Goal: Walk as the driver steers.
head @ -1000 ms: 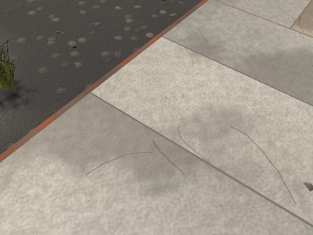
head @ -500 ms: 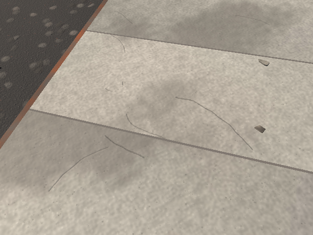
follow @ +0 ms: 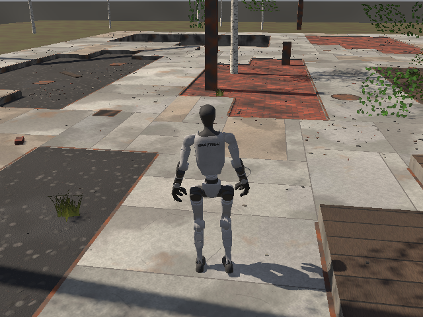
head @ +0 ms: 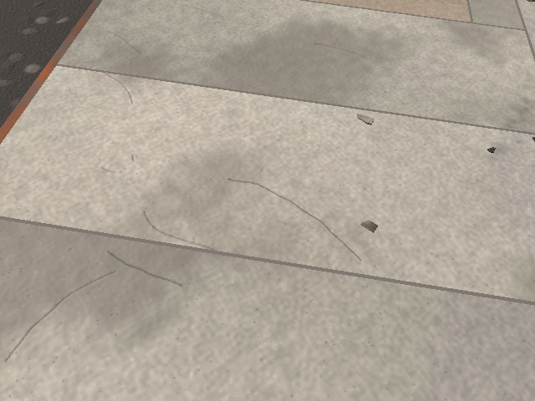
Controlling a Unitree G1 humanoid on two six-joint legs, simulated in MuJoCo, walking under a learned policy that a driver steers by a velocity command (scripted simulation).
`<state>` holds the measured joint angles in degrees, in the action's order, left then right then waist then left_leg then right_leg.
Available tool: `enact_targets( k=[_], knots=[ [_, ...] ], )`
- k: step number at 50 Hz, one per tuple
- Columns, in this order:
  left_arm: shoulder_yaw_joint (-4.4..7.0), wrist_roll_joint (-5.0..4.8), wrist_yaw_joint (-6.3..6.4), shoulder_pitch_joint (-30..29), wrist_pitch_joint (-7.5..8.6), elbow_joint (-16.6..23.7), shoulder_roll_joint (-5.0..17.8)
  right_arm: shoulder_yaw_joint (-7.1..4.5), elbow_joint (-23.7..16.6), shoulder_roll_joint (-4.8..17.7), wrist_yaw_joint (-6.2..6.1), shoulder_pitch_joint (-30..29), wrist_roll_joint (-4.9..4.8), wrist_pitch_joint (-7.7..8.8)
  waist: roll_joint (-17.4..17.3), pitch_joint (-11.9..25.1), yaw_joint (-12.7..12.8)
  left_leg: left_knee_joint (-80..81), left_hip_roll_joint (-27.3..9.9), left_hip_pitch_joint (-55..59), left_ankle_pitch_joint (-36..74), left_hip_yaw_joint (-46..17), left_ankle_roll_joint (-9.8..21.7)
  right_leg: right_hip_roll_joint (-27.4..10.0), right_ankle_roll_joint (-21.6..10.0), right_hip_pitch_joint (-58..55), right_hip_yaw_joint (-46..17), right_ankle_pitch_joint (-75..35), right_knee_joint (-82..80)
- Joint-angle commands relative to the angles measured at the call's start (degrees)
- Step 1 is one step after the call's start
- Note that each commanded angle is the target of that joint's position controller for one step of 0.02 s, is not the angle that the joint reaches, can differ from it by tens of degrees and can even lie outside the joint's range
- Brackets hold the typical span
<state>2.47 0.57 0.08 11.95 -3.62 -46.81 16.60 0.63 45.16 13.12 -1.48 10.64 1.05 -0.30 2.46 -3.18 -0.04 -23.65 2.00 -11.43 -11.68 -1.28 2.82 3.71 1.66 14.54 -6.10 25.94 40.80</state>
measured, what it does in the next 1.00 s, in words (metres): walks ahead: right foot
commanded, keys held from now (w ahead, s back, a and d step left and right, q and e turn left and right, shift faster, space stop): no key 0.46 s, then w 0.50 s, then no key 0.04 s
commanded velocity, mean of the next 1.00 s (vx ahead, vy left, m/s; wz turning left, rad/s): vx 0.16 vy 0.00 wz -0.02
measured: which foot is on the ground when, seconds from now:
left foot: down 0.00-1.00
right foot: up 0.00-0.06, down 0.08-0.76, up 0.78-1.00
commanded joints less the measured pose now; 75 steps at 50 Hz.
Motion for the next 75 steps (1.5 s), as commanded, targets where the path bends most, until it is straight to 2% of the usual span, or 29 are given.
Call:
enact_targets(
  k=[1,4,5,6,8,23,26,28,30,34,36,37,38,39,40,41,42,46,53,55,57,59,60,61,62,63,65,68,75],
  knots=[
    [0.27,-0.53,0.70,0.97,0.39,0.84,3.12,-2.34,-1.02,9.18,0.02,1.19,0.19,0.24,-12.30,4.61,-0.72,3.91,-11.52,6.56,19.81,-11.13,7.26,-0.45,-0.14,-1.23,3.82,-2.08,-10.36],
    [0.00,0.27,1.59,2.62,1.49,-1.60,4.19,-2.37,0.13,8.80,0.06,1.48,-0.25,0.30,-8.78,5.32,0.70,2.34,-10.28,1.04,16.34,-11.14,2.80,-3.87,-1.85,-12.44,0.33,-19.19,-24.64],
    [0.11,1.02,1.84,2.47,2.12,-1.62,6.34,-2.18,-0.09,7.99,0.39,1.95,-0.34,0.71,-5.30,6.55,-0.16,1.29,-8.82,-1.82,12.36,-9.74,1.19,-8.71,-2.72,-15.68,-4.43,-24.05,-23.13],
    [0.13,0.25,1.49,-0.51,2.37,-2.82,6.93,-2.03,0.58,6.65,0.59,2.28,-0.88,0.61,2.05,3.53,-2.42,4.55,-4.86,0.94,5.64,-5.89,0.53,-9.32,-4.54,-8.10,-4.65,-25.51,-20.51],
    [-0.75,0.19,1.02,-0.75,3.22,-3.61,4.02,-2.42,2.69,7.96,0.24,0.81,-0.35,0.23,0.35,2.26,-0.46,3.58,-4.84,4.18,5.91,-5.60,0.25,-8.45,-4.23,-5.43,-3.84,-21.82,-21.57],
    [-2.11,0.02,1.99,1.75,3.84,-12.62,2.93,-1.80,13.09,6.14,0.02,3.43,-0.47,-0.08,-2.16,0.25,-0.42,4.91,-5.69,4.02,6.55,-5.87,-0.56,-7.88,-4.86,-4.95,-3.36,-18.29,-23.98],
    [-1.08,0.19,1.92,3.97,3.24,-13.55,5.27,-2.20,13.65,6.74,0.23,3.78,-0.03,-0.44,0.55,-0.16,0.38,-0.51,-1.50,-0.26,-13.70,-2.76,0.61,-7.03,-7.77,-3.43,-5.56,7.00,-25.27],
    [-0.19,0.30,1.72,7.28,2.84,-14.11,6.70,-2.06,12.09,5.37,0.86,0.96,0.71,-0.42,4.52,-5.06,2.30,-8.60,0.97,-10.37,-18.73,0.08,0.97,-12.15,-11.91,-3.04,-14.21,21.67,-30.44],
    [0.42,0.52,1.66,8.56,3.29,-14.56,6.41,-1.71,10.58,3.88,1.33,-0.71,1.35,0.60,6.51,-8.00,2.73,-17.41,-1.44,-15.61,-12.83,2.57,0.85,-19.10,-15.75,-3.36,-21.71,21.07,-34.61],
    [1.14,0.59,1.14,7.08,5.17,-14.12,6.05,-2.44,9.18,4.97,2.35,0.28,0.41,2.99,4.83,-6.04,0.55,-14.02,-3.31,-13.36,-12.89,2.91,1.69,-17.20,-14.82,-5.31,-15.19,7.04,-32.06],
    [1.26,0.02,0.91,3.73,5.42,-13.14,5.44,-2.65,11.88,3.34,2.23,8.32,-0.13,3.54,3.23,-4.47,-3.91,-3.12,-0.17,3.88,-5.26,6.51,1.95,-12.71,-12.28,4.13,-8.41,3.41,-26.68],
    [1.00,0.38,0.83,3.19,5.73,-12.49,4.23,-3.30,14.23,4.38,1.81,14.44,-0.10,3.74,-0.27,-2.92,-5.97,-0.21,0.33,14.22,-5.38,4.70,1.81,-9.97,-10.99,10.50,-5.56,1.49,-20.34],
    [0.03,0.63,0.42,2.01,6.39,-11.11,0.85,-4.32,15.56,8.24,1.16,21.55,0.80,4.32,-11.84,-0.15,-8.68,9.17,-11.06,21.60,-16.73,-11.99,3.19,-3.98,-8.61,16.78,2.23,-1.35,-2.77],
    [-0.32,0.63,-0.04,1.77,6.86,-8.91,-0.66,-5.62,17.25,14.07,1.28,27.69,0.17,4.07,-21.46,1.54,-8.54,17.81,-22.96,23.41,-30.65,-35.65,8.37,1.63,-7.40,26.47,7.16,6.09,11.67],
    [0.48,1.83,-0.34,0.49,6.78,-8.82,3.13,-4.79,16.58,10.43,1.25,22.65,0.23,3.69,-11.46,-3.55,-5.02,17.48,-23.86,17.02,-33.07,-35.36,9.79,-2.79,-8.33,28.20,3.28,3.68,20.28],
    [0.33,1.60,-1.08,-0.09,7.06,-9.12,2.09,-4.11,14.22,7.94,1.59,16.69,0.30,4.11,-6.29,-6.40,-2.58,17.11,-21.49,12.46,-28.63,-29.94,9.21,-5.38,-8.67,28.21,2.45,-2.80,22.21],
    [-0.01,1.14,-1.61,0.82,7.45,-9.78,0.71,-3.78,13.11,6.82,1.73,13.50,0.29,4.67,-4.96,-6.21,-1.00,17.68,-18.68,10.71,-20.39,-23.98,8.23,-6.97,-8.08,26.30,2.80,-7.58,21.59],
    [0.22,1.69,-2.34,-0.02,6.61,-9.69,0.49,-2.61,14.94,4.28,1.31,17.17,-0.14,6.16,-6.36,-2.36,-0.15,15.73,-13.56,14.20,10.96,-10.08,6.65,-7.53,-5.32,25.23,7.06,-14.21,20.20],
    [-1.88,0.50,-1.43,-12.54,6.10,-4.77,-3.96,-0.87,17.08,2.31,0.24,20.29,0.05,5.66,-7.97,-4.48,-1.79,10.42,-8.78,8.16,47.03,1.24,4.24,-2.35,-3.41,16.65,14.74,-20.88,-0.84],
    [-1.88,0.11,-0.67,-9.92,6.22,-5.49,-2.85,-0.94,17.65,3.26,-0.03,20.32,0.08,5.62,-9.86,-2.08,-1.05,6.48,-9.26,8.75,53.37,1.01,3.40,-0.23,-4.72,9.77,15.01,-23.21,-4.76],
    [-1.02,0.16,0.23,-1.00,6.68,-8.48,-0.27,-1.12,17.31,3.98,-0.43,17.73,-0.25,5.79,-10.50,1.88,2.73,-1.51,-10.35,10.48,58.22,-0.38,2.48,1.08,-7.00,1.73,12.89,-23.75,-7.39],
    [0.05,1.38,0.92,10.21,8.16,-12.06,2.12,-1.33,16.89,4.50,-0.18,15.08,-1.44,5.75,-7.65,6.29,8.06,-17.60,-8.19,7.04,43.74,0.35,1.46,-3.19,-9.07,-11.93,9.07,-37.91,-17.36],
    [1.10,2.55,1.01,15.92,8.60,-13.08,7.01,-0.83,15.80,1.62,-0.30,18.73,-2.00,5.65,1.78,13.44,7.06,-35.38,-3.19,-2.84,9.22,3.29,0.43,-18.13,-12.98,-25.56,-3.54,-69.67,-10.13],
    [0.84,0.74,0.47,15.10,7.96,-12.64,6.06,-0.74,18.43,-1.89,-0.52,29.09,-4.17,4.31,7.43,24.48,2.48,-51.02,3.32,-9.19,-25.16,0.19,-0.43,-29.56,-23.71,-32.79,-18.88,-84.05,-10.64],
    [0.80,-1.49,0.04,8.70,7.30,-10.76,4.40,-1.61,19.15,1.90,-0.67,26.55,-1.45,3.14,-0.05,19.93,1.76,-51.97,0.78,-9.43,-20.70,-3.05,-0.49,-26.99,-24.42,-22.28,-16.86,-66.01,-16.35],
    [-0.09,-1.51,0.32,1.96,6.98,-9.33,1.16,-1.85,17.61,1.65,-0.32,19.97,0.34,2.72,-0.14,9.87,0.95,-50.80,-0.59,-11.96,-18.01,-2.20,-0.65,-24.05,-23.01,-12.60,-13.22,-50.67,-21.19],
    [-1.62,-0.57,1.18,-0.64,7.01,-9.62,-3.06,-2.08,16.38,0.62,0.19,14.82,1.52,1.58,-1.32,2.18,-1.29,-41.33,-3.67,-7.99,-14.38,-2.53,-1.07,-18.95,-18.22,0.17,-5.50,-42.26,-26.67],
    [-1.98,0.67,1.28,1.26,7.51,-11.32,-2.61,-1.26,18.33,-3.00,0.02,17.89,0.86,-0.50,0.04,3.63,-3.46,-30.64,-2.72,-0.28,-13.40,-0.10,-1.84,-14.93,-14.95,4.79,0.68,-41.90,-26.69],
    [-1.54,0.21,1.39,2.92,5.48,-11.83,-0.02,-1.12,18.18,-1.57,-0.77,10.90,0.36,-1.92,2.36,2.10,-1.40,-12.52,-2.68,1.93,-7.12,1.98,-1.89,-14.23,-11.96,6.84,-3.13,-3.53,-30.71]
  ],
)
